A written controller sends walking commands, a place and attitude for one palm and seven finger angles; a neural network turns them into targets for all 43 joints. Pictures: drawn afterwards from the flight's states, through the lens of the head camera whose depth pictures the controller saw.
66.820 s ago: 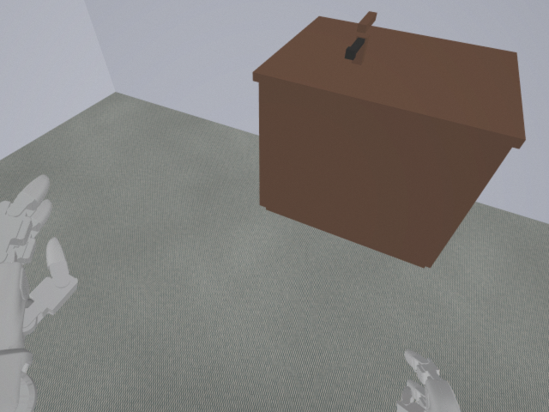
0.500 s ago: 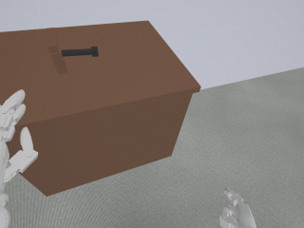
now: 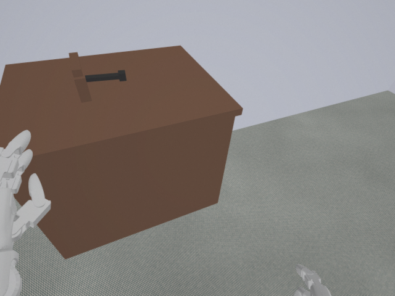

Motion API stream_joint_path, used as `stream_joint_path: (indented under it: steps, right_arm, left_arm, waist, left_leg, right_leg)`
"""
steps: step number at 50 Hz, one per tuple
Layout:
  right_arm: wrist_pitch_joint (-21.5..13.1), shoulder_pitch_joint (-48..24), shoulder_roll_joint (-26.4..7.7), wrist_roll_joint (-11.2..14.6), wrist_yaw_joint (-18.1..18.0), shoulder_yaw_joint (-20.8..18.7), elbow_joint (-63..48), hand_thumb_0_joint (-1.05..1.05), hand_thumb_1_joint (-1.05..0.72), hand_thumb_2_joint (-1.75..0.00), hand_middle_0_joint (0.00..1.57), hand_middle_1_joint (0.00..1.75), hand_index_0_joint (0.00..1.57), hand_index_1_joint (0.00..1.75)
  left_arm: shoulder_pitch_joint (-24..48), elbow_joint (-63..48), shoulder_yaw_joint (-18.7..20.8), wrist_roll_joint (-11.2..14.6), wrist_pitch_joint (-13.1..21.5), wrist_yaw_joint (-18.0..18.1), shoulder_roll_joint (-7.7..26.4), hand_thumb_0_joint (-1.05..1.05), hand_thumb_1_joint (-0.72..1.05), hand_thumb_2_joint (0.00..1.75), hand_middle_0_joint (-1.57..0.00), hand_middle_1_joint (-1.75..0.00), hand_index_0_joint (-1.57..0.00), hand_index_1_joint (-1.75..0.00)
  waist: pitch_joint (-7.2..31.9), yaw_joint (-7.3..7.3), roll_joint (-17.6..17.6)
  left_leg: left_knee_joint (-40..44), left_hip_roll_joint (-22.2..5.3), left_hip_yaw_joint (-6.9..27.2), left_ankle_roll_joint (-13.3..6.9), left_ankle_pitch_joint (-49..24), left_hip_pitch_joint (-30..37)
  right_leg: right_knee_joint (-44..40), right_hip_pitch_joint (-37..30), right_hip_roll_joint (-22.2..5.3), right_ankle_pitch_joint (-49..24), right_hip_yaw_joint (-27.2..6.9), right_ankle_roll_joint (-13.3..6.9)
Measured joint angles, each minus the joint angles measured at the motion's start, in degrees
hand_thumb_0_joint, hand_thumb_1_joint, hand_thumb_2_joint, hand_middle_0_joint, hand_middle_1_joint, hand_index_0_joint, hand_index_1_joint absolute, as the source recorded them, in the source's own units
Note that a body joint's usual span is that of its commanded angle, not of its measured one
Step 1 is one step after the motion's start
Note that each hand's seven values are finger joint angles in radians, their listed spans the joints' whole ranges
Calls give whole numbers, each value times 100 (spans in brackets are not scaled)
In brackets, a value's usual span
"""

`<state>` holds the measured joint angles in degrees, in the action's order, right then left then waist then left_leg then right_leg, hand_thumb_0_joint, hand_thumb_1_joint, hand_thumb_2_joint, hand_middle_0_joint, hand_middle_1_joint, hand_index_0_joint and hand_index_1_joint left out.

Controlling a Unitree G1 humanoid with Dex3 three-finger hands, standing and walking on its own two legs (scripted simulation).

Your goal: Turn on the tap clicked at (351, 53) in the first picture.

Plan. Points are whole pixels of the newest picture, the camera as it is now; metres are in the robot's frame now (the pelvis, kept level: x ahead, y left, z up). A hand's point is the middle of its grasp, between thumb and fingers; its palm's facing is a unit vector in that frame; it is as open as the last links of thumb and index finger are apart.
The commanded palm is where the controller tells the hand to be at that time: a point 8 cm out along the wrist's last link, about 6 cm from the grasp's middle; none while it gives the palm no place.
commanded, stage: stop stepping back and stand still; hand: left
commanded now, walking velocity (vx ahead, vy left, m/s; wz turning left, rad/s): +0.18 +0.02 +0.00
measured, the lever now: (122, 75) +0.81 +0.29 +0.06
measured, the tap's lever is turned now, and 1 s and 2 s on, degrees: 83 83 83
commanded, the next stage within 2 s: stand and check the lever's angle in 0.82 s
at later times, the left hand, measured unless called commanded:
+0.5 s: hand (26, 206) +0.21 +0.27 +0.16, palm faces +0.43 -0.83 -0.37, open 7.4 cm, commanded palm +0.16 +0.31 +0.18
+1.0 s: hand (17, 203) +0.22 +0.29 +0.16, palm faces +0.44 -0.83 -0.35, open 7.4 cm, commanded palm +0.17 +0.32 +0.18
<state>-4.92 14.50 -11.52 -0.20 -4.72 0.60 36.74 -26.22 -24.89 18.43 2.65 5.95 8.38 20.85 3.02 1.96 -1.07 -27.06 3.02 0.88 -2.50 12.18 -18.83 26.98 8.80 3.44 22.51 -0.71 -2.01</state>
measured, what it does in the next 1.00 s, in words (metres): steps on the spot: left foot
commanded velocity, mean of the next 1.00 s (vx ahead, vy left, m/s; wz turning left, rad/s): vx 0.03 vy -0.02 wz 0.00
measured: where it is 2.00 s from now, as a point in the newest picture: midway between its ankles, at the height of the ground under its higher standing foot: outside the picture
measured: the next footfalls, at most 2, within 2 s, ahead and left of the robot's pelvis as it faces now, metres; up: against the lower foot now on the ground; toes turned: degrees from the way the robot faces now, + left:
left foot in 0.22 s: +0.08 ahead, +0.14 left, +0.00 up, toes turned +3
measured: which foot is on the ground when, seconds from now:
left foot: down 0.00-0.02, up 0.04-0.20, down 0.22-1.00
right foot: down 0.00-1.00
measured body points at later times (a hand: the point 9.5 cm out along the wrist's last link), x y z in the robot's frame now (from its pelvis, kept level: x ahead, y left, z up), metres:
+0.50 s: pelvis +0.01 +0.02 -0.01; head +0.01 +0.02 +0.44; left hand +0.18 +0.31 +0.18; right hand +0.18 -0.18 -0.10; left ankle +0.04 +0.14 -0.73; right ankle +0.00 -0.07 -0.74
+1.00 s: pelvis +0.02 +0.03 +0.00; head +0.02 +0.03 +0.45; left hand +0.19 +0.33 +0.18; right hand +0.22 -0.19 -0.07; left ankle +0.04 +0.14 -0.74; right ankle +0.00 -0.08 -0.74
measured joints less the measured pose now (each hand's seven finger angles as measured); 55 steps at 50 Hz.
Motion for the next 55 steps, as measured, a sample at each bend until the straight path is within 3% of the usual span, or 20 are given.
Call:
stream_joint_path:
  steps: [3, 6, 9, 11, 13, 16, 18, 20, 23, 30, 38, 55]
  right_arm:
    - [40, 28, -13, -26, 70, -51, 18, 2, -91, -90, 20, 30, 20, 30]
    - [30, 132, -39, 30, 99, -78, 187, 2, -91, -89, 20, 30, 20, 30]
    - [3, 240, -79, 66, 35, -78, 247, 2, -91, -89, 20, 30, 20, 30]
    - [-52, 260, -193, 55, -12, -101, 176, 2, -91, -89, 20, 30, 20, 30]
    - [-67, 88, -166, 55, -41, -125, 198, 2, -91, -89, 20, 30, 20, 30]
    - [-156, -100, 50, 35, -10, -66, 184, 2, -91, -90, 20, 30, 20, 30]
    - [-238, -128, 171, 20, 58, 9, 116, 2, -91, -90, 20, 30, 20, 30]
    - [-263, -138, 230, 0, 131, 76, 40, 2, -91, -90, 20, 30, 20, 30]
    - [-219, -151, 232, 11, 236, 96, 85, 2, -91, -89, 20, 30, 20, 30]
    - [-80, -307, 86, 55, 119, 35, 106, 2, -91, -89, 20, 30, 20, 30]
    - [-113, -573, -10, 76, 118, -13, -295, 2, -91, -89, 20, 30, 20, 30]
    - [28, -348, -99, 41, 26, -22, -144, 2, -91, -89, 20, 30, 20, 30]
  left_arm:
    - [-116, -247, -67, -40, 137, -63, 22, 2, 90, 90, -21, -30, -20, -30]
    - [-124, -244, -124, -39, 284, -68, -75, 2, 89, 90, -21, -30, -21, -30]
    - [53, -46, -132, -33, 282, -11, -150, 2, 89, 90, -22, -30, -21, -30]
    - [175, -27, -117, -10, 234, 34, -214, 2, 89, 90, -22, -30, -21, -30]
    - [324, -5, -26, 9, 190, 73, -192, 2, 89, 90, -21, -30, -21, -30]
    - [338, -2, 142, 2, 101, 82, -81, 2, 89, 90, -21, -30, -20, -30]
    - [250, -111, 176, -10, 89, 73, -21, 2, 90, 90, -21, -30, -20, -30]
    - [112, -271, 166, -36, 151, 36, 13, 2, 90, 90, -21, -30, -20, -30]
    - [-109, -443, 55, -1, 228, -43, -68, 2, 90, 90, -21, -30, -20, -30]
    - [104, -124, -14, 43, 150, -45, -179, 2, 89, 90, -22, -30, -21, -30]
    - [-7, -352, 31, 48, 164, -55, -24, 2, 90, 90, -21, -30, -21, -30]
    - [51, 64, -151, 71, 118, 1, -225, 2, 90, 90, -21, -30, -21, -30]
  waist:
    - [-100, -124, 47]
    - [-96, -244, 12]
    - [-105, -243, -41]
    - [-123, -194, 104]
    - [-293, -158, 67]
    - [-419, -121, -42]
    - [-462, -99, -4]
    - [-495, -97, 118]
    - [-436, -192, 280]
    - [-461, -330, 174]
    - [-480, -233, 113]
    - [-282, -317, 303]
  left_leg:
    - [-1271, -51, -13, 147, 651, -523]
    - [-2211, -222, -114, 184, 782, -759]
    - [-1452, -435, -275, 120, 780, -322]
    - [-733, -550, -119, 14, 786, 22]
    - [-872, -473, -156, 80, 140, -53]
    - [-768, -358, -278, 133, 92, 37]
    - [-592, -339, -261, 166, 26, 104]
    - [-657, -390, -192, 202, 80, 50]
    - [-1097, -452, -60, 240, 385, -104]
    - [-442, -311, -133, 155, 320, 417]
    - [-129, -290, -150, 142, 141, 468]
    - [109, -330, -94, 144, -99, 505]
  right_leg:
    - [-205, 32, 22, -796, 51, -158]
    - [-184, 1, -23, -807, 49, -70]
    - [77, 5, -151, -574, 104, 20]
    - [502, 160, -144, -323, 195, 97]
    - [1013, 326, -202, 34, 119, 157]
    - [1577, 595, -179, 348, -35, 179]
    - [1123, 504, -150, 233, 41, 168]
    - [583, 350, -79, -487, 124, 27]
    - [379, 277, 41, -558, 167, -74]
    - [214, 70, -89, -448, 57, 68]
    - [-130, 6, -113, -631, 37, 91]
    - [-544, -123, -70, -955, 84, 84]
